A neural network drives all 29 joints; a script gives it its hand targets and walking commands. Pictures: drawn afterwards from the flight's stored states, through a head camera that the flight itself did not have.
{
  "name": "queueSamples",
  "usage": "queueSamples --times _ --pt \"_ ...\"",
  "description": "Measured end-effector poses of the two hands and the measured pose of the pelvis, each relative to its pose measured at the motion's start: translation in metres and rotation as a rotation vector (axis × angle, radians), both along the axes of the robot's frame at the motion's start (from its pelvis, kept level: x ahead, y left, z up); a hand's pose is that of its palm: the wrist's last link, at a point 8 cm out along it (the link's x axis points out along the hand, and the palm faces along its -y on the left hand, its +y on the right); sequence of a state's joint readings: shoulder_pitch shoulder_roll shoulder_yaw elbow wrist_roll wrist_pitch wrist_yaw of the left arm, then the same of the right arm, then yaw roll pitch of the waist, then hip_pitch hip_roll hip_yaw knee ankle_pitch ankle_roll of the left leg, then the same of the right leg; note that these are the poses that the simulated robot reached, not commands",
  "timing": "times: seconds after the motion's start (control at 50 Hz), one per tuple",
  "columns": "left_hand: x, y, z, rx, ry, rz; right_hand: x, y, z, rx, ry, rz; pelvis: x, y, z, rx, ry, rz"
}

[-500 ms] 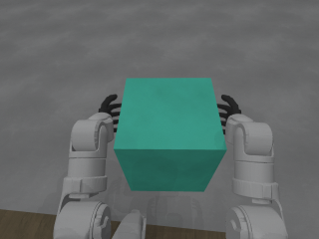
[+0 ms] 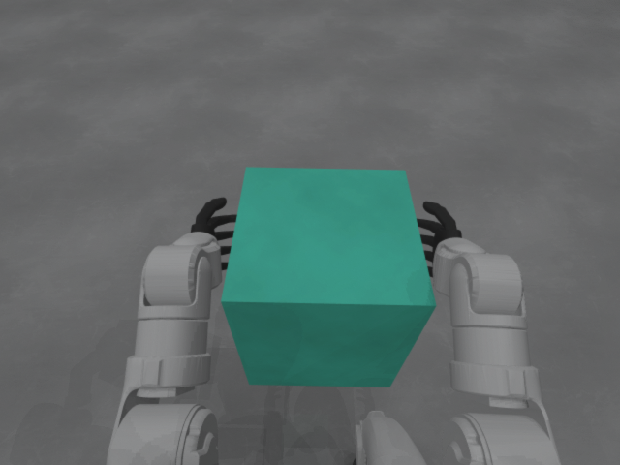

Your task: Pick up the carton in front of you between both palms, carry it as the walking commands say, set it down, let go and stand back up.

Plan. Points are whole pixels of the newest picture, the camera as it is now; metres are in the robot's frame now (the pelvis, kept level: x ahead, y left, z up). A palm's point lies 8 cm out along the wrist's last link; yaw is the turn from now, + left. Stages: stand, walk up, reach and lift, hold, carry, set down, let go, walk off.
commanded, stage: carry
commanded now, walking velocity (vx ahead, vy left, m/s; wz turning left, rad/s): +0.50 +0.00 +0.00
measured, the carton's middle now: (322, 284) +0.35 -0.02 +0.01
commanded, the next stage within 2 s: none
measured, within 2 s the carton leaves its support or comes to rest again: neither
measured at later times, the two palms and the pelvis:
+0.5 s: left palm (217, 111) +0.62 +0.14 +0.10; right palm (396, 101) +0.65 -0.16 +0.10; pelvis +0.32 -0.04 +0.01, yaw +3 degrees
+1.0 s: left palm (214, 37) +0.89 +0.18 +0.08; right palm (357, 36) +0.88 -0.12 +0.09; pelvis +0.63 +0.03 +0.01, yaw -1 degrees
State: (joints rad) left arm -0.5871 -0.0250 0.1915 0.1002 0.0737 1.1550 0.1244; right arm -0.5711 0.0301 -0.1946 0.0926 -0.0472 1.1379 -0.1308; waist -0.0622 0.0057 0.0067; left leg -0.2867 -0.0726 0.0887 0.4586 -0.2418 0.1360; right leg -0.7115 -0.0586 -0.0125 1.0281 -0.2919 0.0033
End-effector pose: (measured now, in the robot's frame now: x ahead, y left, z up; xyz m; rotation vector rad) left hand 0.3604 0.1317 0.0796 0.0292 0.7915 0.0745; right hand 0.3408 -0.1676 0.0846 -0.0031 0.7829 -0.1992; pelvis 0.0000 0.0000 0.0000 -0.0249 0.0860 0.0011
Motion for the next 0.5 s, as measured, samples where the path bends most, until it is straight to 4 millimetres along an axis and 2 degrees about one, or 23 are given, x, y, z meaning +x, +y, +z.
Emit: queueSamples --times 0.08,0.16,0.26,0.34,0.42,0.5 --pt "0.049 -0.002 0.013 -0.015 -0.059 0.016 0.054 -0.002 0.017 -0.002 -0.06 0.004 0.051 -0.005 0.003 -0.006 0.005 0.009" --pt "0.106 -0.006 0.028 -0.015 -0.122 0.033 0.117 -0.007 0.033 -0.001 -0.123 0.022 0.108 -0.015 -0.004 0.002 0.005 0.013" --pt "0.177 -0.013 0.033 0.023 -0.148 0.059 0.198 -0.013 0.03 0.022 -0.148 0.061 0.185 -0.028 -0.023 0.002 -0.013 0.03" --pt "0.207 -0.007 0.023 0.032 -0.06 0.103 0.242 -0.007 0.019 0.033 -0.06 0.106 0.227 -0.037 -0.013 0.016 -0.01 0.04" --pt "0.228 0.001 0.018 0.01 -0.007 0.165 0.276 0.002 0.013 0.058 -0.007 0.12 0.271 -0.041 0.003 0.044 -0.003 0.048" --pt "0.255 0.006 0.02 -0.015 -0.03 0.212 0.305 0.007 0.011 0.1 -0.027 0.1 0.319 -0.038 0.011 0.065 0.005 0.045"
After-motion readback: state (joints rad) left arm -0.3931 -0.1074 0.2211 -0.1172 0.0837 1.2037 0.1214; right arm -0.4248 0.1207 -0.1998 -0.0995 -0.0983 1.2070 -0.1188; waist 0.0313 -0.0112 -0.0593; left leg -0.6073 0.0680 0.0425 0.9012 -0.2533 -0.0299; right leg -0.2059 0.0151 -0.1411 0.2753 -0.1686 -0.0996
